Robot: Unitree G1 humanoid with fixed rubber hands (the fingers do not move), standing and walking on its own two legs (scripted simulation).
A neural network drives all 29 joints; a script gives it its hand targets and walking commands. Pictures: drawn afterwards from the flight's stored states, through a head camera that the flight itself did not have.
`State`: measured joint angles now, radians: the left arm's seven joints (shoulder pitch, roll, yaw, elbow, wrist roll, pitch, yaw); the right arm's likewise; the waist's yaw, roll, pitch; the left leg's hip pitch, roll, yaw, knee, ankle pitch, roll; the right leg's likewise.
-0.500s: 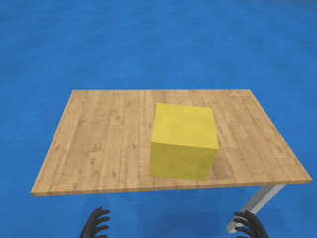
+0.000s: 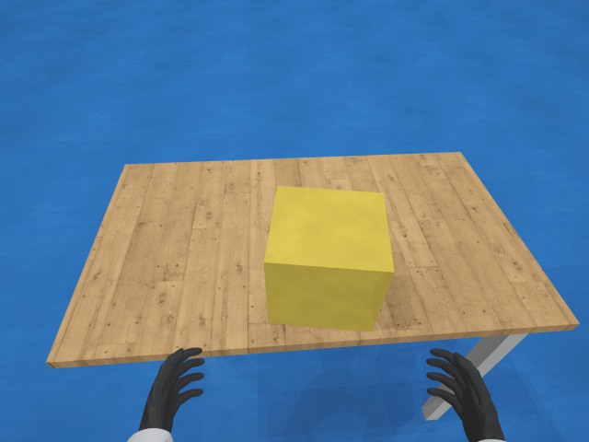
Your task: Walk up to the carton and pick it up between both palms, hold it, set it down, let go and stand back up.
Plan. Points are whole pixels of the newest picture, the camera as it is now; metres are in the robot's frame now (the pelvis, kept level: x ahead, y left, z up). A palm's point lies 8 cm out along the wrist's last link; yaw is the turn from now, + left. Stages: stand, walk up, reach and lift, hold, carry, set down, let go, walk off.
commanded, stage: reach and lift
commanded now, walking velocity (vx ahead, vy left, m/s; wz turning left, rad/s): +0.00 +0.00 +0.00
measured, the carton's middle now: (324, 259) +0.42 -0.02 -0.01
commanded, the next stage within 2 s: none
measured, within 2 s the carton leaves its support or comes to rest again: neither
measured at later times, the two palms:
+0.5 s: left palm (179, 353) +0.23 +0.18 +0.02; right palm (475, 367) +0.23 -0.20 +0.03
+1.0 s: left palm (192, 280) +0.31 +0.17 +0.07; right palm (466, 287) +0.32 -0.20 +0.08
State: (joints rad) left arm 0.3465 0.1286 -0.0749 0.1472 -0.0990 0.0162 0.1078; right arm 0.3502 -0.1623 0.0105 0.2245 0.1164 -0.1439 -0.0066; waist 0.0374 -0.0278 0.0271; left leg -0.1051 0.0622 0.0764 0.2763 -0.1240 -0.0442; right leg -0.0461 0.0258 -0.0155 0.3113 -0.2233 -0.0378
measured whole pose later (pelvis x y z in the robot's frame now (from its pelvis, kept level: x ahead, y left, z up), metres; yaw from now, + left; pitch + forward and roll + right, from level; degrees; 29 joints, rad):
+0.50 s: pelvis +0.00 +0.00 +0.00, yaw -1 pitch -1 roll +1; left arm 0.19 0.08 -0.05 0.04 -0.09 0.10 0.15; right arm 0.17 -0.19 0.02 0.17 0.19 -0.09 -0.04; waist 0.02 -0.03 0.03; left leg -0.12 0.06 0.09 0.28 -0.14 -0.04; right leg -0.07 0.03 0.01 0.31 -0.22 -0.03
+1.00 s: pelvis -0.01 +0.00 +0.00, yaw -2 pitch +1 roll +0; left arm -0.19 0.06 0.09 0.07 -0.06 0.40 0.10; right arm -0.26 -0.25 0.07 0.31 0.28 0.07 -0.13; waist 0.01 -0.03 0.01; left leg -0.17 0.07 0.09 0.27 -0.11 -0.04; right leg -0.14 0.04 0.03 0.31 -0.19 -0.03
